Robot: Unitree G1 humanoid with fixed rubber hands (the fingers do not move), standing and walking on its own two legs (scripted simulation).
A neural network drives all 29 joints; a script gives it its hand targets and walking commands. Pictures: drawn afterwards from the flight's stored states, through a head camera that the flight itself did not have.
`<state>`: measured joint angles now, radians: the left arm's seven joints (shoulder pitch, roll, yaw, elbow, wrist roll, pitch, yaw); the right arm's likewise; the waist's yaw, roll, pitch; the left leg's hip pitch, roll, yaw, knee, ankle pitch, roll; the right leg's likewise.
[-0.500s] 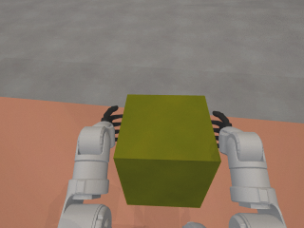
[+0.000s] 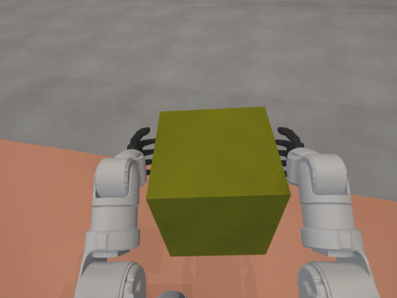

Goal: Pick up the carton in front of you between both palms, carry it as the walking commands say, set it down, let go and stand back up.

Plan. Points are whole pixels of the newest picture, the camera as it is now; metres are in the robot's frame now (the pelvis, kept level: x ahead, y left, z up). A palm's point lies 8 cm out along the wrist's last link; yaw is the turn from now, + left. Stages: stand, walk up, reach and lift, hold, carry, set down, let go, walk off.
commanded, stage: carry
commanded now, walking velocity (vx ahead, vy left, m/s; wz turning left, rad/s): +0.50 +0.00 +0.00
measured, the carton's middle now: (214, 185) +0.35 +0.01 +0.03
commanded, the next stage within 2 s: none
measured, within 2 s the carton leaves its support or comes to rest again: neither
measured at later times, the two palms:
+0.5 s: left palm (162, 88) +0.66 +0.17 +0.05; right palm (267, 94) +0.63 -0.13 +0.05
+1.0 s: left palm (183, 41) +0.94 +0.13 +0.04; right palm (266, 40) +0.95 -0.17 +0.04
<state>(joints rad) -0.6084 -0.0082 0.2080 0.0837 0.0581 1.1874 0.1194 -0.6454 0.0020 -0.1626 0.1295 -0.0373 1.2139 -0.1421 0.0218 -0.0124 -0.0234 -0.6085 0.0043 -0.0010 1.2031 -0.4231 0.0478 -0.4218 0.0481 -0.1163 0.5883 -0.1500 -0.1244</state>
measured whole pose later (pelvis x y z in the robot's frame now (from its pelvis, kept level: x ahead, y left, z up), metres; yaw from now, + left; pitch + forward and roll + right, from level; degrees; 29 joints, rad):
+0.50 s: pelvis +0.30 +0.03 -0.04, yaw -2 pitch +4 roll -1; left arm -0.59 0.00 0.20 0.22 0.06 1.14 0.10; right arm -0.56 0.03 -0.16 0.18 -0.07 1.18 -0.14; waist -0.03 0.00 -0.06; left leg -0.45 -0.06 0.12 0.61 -0.14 0.16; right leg -0.53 0.02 0.01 1.28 -0.45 -0.05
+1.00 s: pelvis +0.59 -0.02 -0.07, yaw +0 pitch +5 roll +1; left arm -0.61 -0.01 0.20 0.10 0.08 1.18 0.11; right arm -0.64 -0.02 -0.16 0.15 -0.02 1.20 -0.14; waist 0.00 -0.01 -0.06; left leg -0.49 -0.04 0.00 1.28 -0.49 0.06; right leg -0.47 0.05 -0.12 0.60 -0.11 -0.12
